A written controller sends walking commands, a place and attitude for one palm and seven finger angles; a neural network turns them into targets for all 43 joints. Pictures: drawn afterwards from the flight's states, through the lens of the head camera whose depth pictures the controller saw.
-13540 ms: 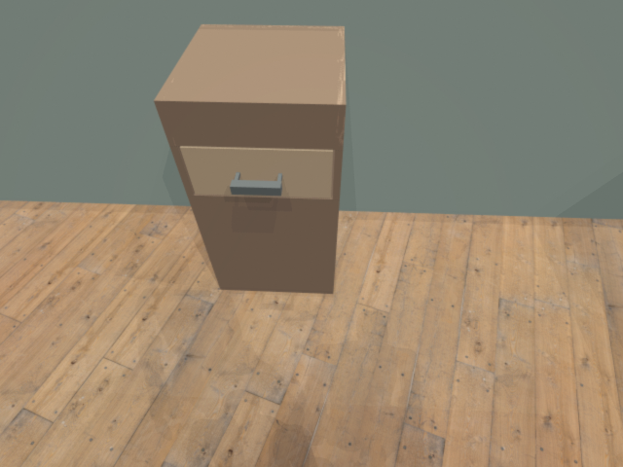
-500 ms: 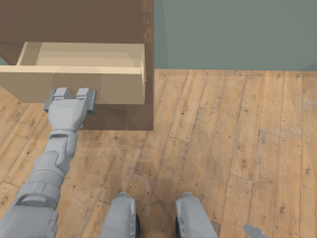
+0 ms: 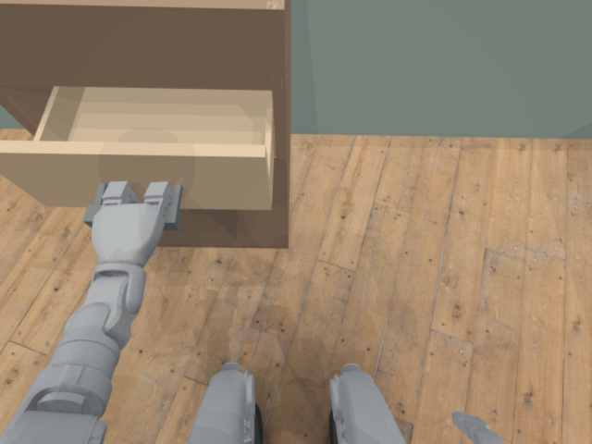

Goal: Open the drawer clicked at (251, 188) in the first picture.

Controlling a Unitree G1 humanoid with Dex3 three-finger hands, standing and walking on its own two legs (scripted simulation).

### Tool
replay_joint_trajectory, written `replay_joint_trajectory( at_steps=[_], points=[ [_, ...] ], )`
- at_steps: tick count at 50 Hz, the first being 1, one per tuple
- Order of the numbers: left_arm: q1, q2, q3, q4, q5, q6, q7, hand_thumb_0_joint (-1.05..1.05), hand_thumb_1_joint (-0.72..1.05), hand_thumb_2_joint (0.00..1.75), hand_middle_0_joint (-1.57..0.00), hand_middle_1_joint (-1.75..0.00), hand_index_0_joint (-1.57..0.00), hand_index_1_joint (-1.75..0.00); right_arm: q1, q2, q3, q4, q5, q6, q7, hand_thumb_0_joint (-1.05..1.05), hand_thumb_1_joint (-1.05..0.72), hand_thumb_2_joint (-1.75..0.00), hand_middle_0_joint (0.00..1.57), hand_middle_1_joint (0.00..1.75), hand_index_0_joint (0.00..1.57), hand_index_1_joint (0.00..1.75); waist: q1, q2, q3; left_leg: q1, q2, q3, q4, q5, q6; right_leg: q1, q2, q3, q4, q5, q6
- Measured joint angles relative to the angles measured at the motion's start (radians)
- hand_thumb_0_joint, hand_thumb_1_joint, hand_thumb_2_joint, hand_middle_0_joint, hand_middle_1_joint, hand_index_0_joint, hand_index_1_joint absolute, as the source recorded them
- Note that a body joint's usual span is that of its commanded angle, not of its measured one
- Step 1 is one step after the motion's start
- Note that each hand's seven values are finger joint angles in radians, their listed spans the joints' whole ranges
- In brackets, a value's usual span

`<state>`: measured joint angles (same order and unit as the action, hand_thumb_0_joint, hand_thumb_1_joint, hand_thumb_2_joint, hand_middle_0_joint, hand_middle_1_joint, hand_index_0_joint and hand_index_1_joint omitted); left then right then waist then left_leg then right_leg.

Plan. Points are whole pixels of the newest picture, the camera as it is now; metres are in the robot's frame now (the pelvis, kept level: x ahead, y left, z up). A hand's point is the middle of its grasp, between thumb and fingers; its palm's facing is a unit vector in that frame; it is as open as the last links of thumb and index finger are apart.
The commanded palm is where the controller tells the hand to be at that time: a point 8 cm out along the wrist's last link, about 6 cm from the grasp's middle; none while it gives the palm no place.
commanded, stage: pull the drawer open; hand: left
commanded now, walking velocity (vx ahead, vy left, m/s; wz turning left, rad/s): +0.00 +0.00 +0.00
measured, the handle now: (137, 203) +0.45 +0.24 -0.05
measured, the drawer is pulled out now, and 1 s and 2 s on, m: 0.11 0.15 0.20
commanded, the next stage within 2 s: none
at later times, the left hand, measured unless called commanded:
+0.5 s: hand (144, 255) +0.38 +0.22 -0.07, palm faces -0.05 -0.05 -1.00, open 6.0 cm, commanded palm +0.34 +0.22 -0.02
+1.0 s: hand (141, 268) +0.36 +0.22 -0.07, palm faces -0.05 -0.04 -1.00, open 6.0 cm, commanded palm +0.32 +0.22 -0.02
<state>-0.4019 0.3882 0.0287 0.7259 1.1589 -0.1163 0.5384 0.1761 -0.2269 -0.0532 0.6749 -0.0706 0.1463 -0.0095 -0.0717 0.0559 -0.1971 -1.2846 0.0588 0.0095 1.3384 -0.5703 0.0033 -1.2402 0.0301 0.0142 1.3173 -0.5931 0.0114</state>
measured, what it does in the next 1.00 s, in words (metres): stands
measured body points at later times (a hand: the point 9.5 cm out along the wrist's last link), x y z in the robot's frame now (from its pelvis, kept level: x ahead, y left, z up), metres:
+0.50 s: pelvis +0.00 +0.00 +0.00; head +0.15 +0.00 +0.43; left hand +0.37 +0.22 -0.01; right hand +0.11 -0.26 -0.14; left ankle +0.02 +0.12 -0.60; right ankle +0.01 -0.13 -0.60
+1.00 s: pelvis +0.00 +0.00 +0.01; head +0.14 +0.00 +0.43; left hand +0.35 +0.22 -0.01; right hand +0.12 -0.26 -0.13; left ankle +0.02 +0.12 -0.60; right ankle +0.01 -0.13 -0.60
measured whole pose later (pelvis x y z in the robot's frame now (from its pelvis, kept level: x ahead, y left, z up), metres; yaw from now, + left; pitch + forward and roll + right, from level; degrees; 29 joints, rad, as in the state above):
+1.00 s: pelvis +0.00 +0.00 +0.01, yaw +0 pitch +28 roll -2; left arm -0.24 0.35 -0.01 0.61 1.17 -0.07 0.57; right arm 0.15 -0.22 -0.05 0.65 -0.07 0.15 -0.01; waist -0.05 0.05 -0.20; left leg -1.24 0.05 0.00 1.32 -0.57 0.00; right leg -1.19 0.03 0.01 1.30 -0.59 0.01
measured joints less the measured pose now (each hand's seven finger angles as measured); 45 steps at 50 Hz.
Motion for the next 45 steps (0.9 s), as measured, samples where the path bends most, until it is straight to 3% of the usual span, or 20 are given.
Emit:
replay_joint_trajectory(
  at_steps=[45],
  points=[
    [0.148,-0.037,-0.037,-0.107,0.008,0.033,0.033,0.01,0.66,0.76,-0.28,-1.35,-0.39,-1.35,-0.018,0.006,0.004,-0.019,-0.004,0.0,0.001,0.01,-0.9,-0.9,0.2,0.3,0.2,0.3,0.019,-0.005,-0.004,0.046,-0.004,-0.007,-0.018,-0.001,-0.002,0.051,-0.002,-0.006,-0.022,-0.001,-0.002]
  ],
)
